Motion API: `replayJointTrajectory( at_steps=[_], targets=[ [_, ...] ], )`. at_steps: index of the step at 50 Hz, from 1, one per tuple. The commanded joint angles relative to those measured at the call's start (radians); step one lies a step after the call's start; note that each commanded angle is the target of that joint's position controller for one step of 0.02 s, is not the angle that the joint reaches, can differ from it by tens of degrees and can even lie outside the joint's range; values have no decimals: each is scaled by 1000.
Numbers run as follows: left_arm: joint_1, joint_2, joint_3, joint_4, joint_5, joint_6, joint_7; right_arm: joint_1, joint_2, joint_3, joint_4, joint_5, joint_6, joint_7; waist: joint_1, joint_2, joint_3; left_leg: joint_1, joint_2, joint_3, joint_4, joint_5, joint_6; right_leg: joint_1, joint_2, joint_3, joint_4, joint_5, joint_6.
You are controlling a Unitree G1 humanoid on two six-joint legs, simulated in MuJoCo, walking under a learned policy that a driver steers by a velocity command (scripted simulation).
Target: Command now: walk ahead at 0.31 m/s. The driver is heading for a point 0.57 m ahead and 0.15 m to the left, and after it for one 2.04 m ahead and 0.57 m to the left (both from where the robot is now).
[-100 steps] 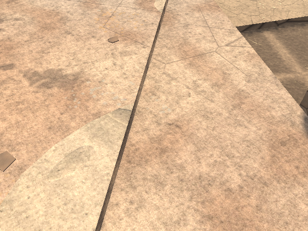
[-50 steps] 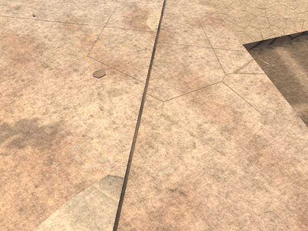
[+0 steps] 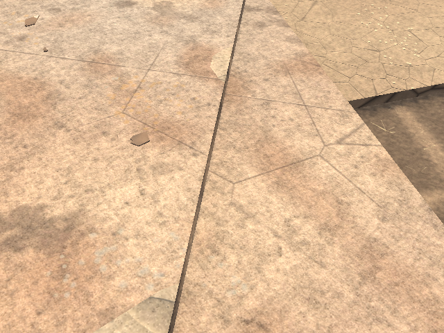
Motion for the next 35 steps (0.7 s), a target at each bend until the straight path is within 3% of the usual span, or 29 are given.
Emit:
replayJointTrajectory(
  at_steps=[1,2,3,4,5,6,7,8,10,12,14,16,17,19,20,21,22,23,24,25,26,27,28,29,30,32,35],
  targets=[
    [50,147,27,-34,0,-27,-9,2,-37,-4,-57,1,-34,15,9,-132,107,-201,-16,31,12,11,53,53,-265,456,-341,-385,-182],
    [10,153,27,-52,-1,-30,-10,34,-34,-3,-50,1,-37,18,-19,-131,107,-135,-15,24,-22,29,71,0,-265,452,-327,-339,-181],
    [-66,145,23,-82,-6,-33,-13,107,-36,-5,-27,1,-41,21,-65,-107,107,-44,-6,7,-83,61,83,-68,-224,367,-260,-220,-153],
    [-160,115,16,-120,-13,-40,-18,222,-69,-16,16,1,-46,19,-120,-14,97,127,36,-66,-171,122,98,-210,-137,206,-98,-32,-92],
    [-229,57,2,-160,-11,-62,-26,368,-166,-46,73,8,-44,15,-153,216,66,361,156,-287,-280,248,142,-436,5,-31,228,152,-1],
    [-250,81,4,-169,3,-77,-31,408,-189,-51,67,0,-45,23,-170,298,80,483,329,-517,-336,472,203,-663,19,-45,437,-117,19],
    [-252,87,7,-167,3,-82,-38,365,-144,-32,49,-16,-47,23,-134,173,105,495,367,-533,-306,537,217,-770,-34,27,600,-220,7],
    [-242,63,-1,-170,-10,-81,-45,335,-133,-25,35,-23,-46,26,-108,116,108,521,362,-488,-296,560,213,-851,-64,51,717,-191,-3],
    [-259,40,-9,-191,-7,-77,-53,276,-105,-2,23,-18,-31,32,-70,44,144,472,339,-366,-349,570,170,-918,-121,60,738,-94,-4],
    [-269,30,-18,-218,-1,-67,-62,189,-66,18,-11,-22,-16,25,-32,62,171,277,253,-218,-439,535,111,-753,-133,29,566,28,14],
    [-331,13,-31,-250,11,-57,-72,112,-102,16,-57,-27,-19,12,-29,71,179,19,151,-74,-517,481,72,-420,-92,-21,264,269,31],
    [-377,36,-26,-277,6,-46,-71,154,-183,-6,-53,-15,-34,4,-34,118,173,-13,164,-56,-596,483,81,-242,-45,-50,125,362,24],
    [-391,58,-21,-289,2,-43,-69,169,-192,-12,-45,-5,-38,3,-30,124,179,48,177,-48,-584,540,79,-240,-37,-47,72,356,10],
    [-395,99,-5,-308,1,-45,-66,195,-185,-18,-33,1,-38,5,-13,135,150,188,207,-47,-475,827,59,-210,-10,-49,-10,318,-25],
    [-342,122,9,-302,2,-46,-65,193,-192,-22,-30,-2,-32,6,24,161,100,238,223,-51,-383,1014,44,-141,11,-50,-22,290,-41],
    [-206,155,29,-268,-1,-44,-60,176,-194,-24,-33,-8,-23,7,96,182,17,239,213,-36,-228,1161,26,16,35,-55,-21,270,-61],
    [-25,197,52,-217,-7,-38,-52,148,-193,-22,-46,-13,-20,10,182,179,-78,117,176,-24,-18,1147,0,276,14,-28,-26,282,-83],
    [151,298,75,-185,9,-31,-36,147,-134,-4,-83,-35,-22,17,216,17,-248,-167,94,-4,334,716,-31,632,-236,262,11,233,-138],
    [180,312,61,-162,41,-36,-51,294,33,33,-75,-3,-42,27,116,-283,-458,-388,-79,-115,669,-101,-54,791,-462,752,-225,-1,-274],
    [133,223,40,-161,39,-41,-57,216,-74,0,-75,31,-59,31,133,-227,-349,-461,-39,-193,815,-74,-39,657,-421,785,-333,-75,-231],
    [42,172,25,-163,27,-49,-57,104,-118,-14,-118,45,-59,26,106,-171,-167,-532,12,-134,842,8,-23,484,-402,591,-338,-61,-177],
    [-52,139,13,-174,25,-62,-60,37,-128,-20,-138,31,-53,14,67,-61,-85,-486,70,-116,797,114,-10,297,-373,454,-362,21,-145],
    [-106,118,8,-167,39,-74,-65,19,-119,-31,-144,15,-40,5,29,-47,-41,-421,104,-112,749,178,3,154,-335,351,-390,76,-117],
    [-131,94,2,-153,51,-77,-64,55,-95,-35,-137,16,-21,4,-11,-80,-26,-365,127,-120,723,207,17,81,-301,262,-419,84,-101],
    [-132,84,0,-141,54,-79,-61,77,-75,-37,-135,22,-5,5,-26,-108,-12,-345,132,-117,700,209,27,45,-291,212,-449,82,-100],
    [-121,96,1,-118,47,-83,-52,51,-75,-43,-153,22,20,2,-39,-111,41,-379,137,-113,667,216,26,-1,-286,131,-496,114,-110],
    [-86,123,4,-97,54,-76,-31,-31,-99,-52,-189,6,36,4,-38,-75,76,-505,133,-130,637,315,0,27,-299,61,-518,154,-125]
  ],
)
Velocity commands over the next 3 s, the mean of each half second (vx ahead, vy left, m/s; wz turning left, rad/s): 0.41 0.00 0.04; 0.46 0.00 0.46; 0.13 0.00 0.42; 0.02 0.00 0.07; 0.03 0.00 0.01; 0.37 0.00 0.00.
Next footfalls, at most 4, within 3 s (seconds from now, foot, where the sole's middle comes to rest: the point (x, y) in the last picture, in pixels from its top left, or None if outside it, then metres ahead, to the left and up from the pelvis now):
0.44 right None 0.38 -0.14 -0.76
0.76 left None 0.47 0.13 -0.65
1.06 left None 0.45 0.09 -0.76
1.32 right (221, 245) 0.83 0.03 -0.76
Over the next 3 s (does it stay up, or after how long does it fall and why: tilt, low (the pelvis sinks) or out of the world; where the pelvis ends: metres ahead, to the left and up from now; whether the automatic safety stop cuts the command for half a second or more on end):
stays up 0.94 0.10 0.01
